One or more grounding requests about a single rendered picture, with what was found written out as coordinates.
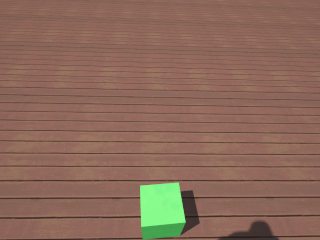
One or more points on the carton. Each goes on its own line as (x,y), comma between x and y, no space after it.
(162,213)

